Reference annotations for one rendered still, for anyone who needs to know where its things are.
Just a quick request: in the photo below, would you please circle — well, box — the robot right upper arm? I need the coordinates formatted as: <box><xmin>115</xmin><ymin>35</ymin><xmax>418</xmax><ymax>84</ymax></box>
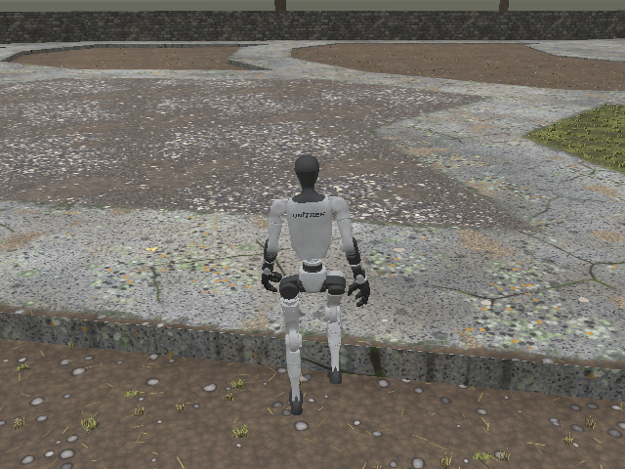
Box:
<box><xmin>329</xmin><ymin>196</ymin><xmax>354</xmax><ymax>252</ymax></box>

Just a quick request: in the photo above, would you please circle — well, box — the robot right hand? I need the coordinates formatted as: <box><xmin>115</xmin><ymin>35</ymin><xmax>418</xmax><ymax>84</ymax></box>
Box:
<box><xmin>348</xmin><ymin>280</ymin><xmax>370</xmax><ymax>307</ymax></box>

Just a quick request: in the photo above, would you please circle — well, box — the left robot thigh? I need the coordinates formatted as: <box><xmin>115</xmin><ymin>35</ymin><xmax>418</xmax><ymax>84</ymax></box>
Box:
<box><xmin>279</xmin><ymin>275</ymin><xmax>302</xmax><ymax>352</ymax></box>

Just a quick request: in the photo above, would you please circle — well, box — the robot left forearm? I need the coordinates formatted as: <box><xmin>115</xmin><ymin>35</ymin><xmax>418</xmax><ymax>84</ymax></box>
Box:
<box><xmin>262</xmin><ymin>239</ymin><xmax>277</xmax><ymax>276</ymax></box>

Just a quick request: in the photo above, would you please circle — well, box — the left robot shin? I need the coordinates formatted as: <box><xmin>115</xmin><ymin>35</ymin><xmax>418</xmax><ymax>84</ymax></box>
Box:
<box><xmin>285</xmin><ymin>334</ymin><xmax>301</xmax><ymax>402</ymax></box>

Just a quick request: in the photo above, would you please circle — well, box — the robot left upper arm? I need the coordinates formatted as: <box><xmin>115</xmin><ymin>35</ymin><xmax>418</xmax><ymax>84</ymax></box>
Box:
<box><xmin>267</xmin><ymin>198</ymin><xmax>289</xmax><ymax>253</ymax></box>

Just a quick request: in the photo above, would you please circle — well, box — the robot left hand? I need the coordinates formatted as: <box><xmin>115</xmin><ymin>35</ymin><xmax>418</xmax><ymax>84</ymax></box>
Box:
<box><xmin>261</xmin><ymin>272</ymin><xmax>282</xmax><ymax>292</ymax></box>

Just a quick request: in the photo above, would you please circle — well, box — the robot right forearm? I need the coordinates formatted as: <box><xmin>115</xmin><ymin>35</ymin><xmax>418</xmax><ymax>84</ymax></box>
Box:
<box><xmin>346</xmin><ymin>237</ymin><xmax>367</xmax><ymax>284</ymax></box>

